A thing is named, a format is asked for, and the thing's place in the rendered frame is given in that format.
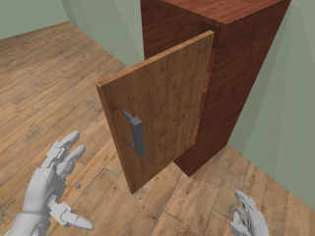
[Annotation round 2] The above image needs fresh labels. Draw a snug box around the right robot hand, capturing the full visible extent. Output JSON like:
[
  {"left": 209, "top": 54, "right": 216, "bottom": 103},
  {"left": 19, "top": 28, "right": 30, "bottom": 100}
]
[{"left": 230, "top": 189, "right": 271, "bottom": 236}]

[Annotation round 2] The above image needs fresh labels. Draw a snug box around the cupboard door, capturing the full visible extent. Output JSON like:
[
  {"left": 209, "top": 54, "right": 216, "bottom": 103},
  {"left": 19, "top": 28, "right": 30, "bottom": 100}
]
[{"left": 95, "top": 30, "right": 215, "bottom": 195}]

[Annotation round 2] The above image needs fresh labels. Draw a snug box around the left robot forearm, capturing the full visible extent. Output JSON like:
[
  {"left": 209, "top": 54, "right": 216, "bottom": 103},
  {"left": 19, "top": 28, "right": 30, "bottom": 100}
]
[{"left": 3, "top": 211, "right": 51, "bottom": 236}]

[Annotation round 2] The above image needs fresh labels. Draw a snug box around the left robot hand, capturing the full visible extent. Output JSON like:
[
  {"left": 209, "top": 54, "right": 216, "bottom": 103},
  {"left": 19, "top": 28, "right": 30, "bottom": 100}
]
[{"left": 22, "top": 130, "right": 95, "bottom": 231}]

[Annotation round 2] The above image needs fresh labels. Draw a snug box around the handle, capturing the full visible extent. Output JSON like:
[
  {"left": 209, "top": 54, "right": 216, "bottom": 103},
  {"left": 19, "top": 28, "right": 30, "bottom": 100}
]
[{"left": 122, "top": 109, "right": 146, "bottom": 158}]

